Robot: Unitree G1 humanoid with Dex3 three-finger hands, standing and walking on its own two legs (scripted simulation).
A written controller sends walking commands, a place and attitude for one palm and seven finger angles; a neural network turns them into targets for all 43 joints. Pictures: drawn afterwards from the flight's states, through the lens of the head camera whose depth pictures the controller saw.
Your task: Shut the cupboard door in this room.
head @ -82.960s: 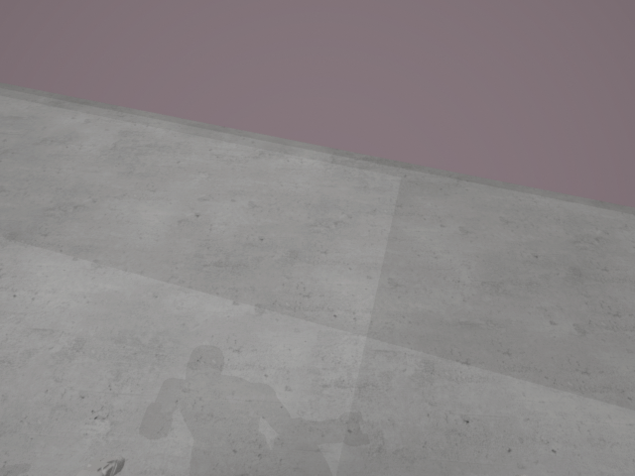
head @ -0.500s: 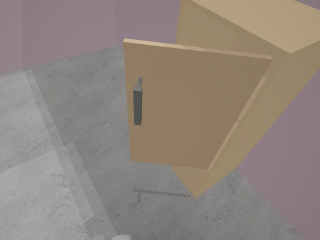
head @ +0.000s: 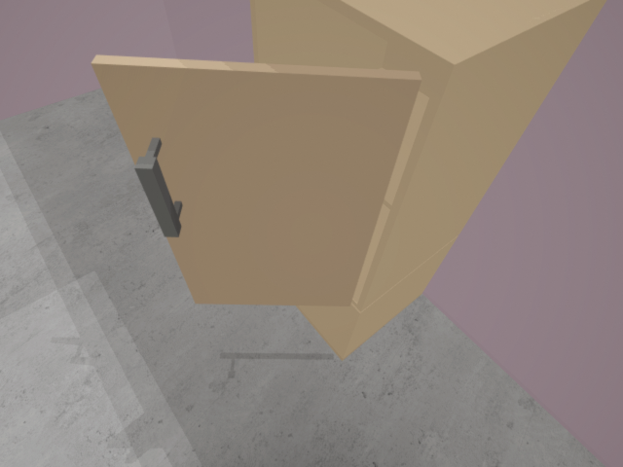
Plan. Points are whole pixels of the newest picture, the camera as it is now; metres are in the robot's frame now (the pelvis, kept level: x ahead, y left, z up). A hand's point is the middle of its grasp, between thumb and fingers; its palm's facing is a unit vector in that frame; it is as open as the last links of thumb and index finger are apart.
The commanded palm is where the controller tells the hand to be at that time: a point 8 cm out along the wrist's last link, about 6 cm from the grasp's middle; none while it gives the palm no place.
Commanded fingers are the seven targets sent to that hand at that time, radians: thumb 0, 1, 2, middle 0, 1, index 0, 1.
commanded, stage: come to a stop and stand still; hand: left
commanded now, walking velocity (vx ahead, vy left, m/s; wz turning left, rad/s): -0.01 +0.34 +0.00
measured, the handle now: (164, 190) +0.46 +0.23 +0.07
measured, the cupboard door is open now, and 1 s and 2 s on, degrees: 51 51 51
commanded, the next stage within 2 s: none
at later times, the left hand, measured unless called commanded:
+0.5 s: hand out of the picture -0.02 +0.20 -0.18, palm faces +0.06 -0.98 -0.20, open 7.4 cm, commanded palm none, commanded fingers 0.00 0.90 0.90 -0.20 -0.30 -0.20 -0.30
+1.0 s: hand out of the picture +0.02 +0.20 -0.16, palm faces -0.02 -0.97 -0.24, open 7.4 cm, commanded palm none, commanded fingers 0.00 0.90 0.90 -0.20 -0.30 -0.20 -0.30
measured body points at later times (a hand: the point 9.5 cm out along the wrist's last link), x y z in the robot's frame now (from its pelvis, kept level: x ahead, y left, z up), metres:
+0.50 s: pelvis -0.02 +0.01 -0.01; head -0.01 +0.03 +0.44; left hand -0.02 +0.25 -0.17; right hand +0.09 -0.22 -0.14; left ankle +0.01 +0.07 -0.73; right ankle -0.01 -0.14 -0.73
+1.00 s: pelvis +0.01 +0.02 +0.01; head +0.03 +0.00 +0.46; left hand +0.02 +0.26 -0.14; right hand +0.03 -0.22 -0.15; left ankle +0.01 +0.07 -0.73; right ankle -0.01 -0.14 -0.73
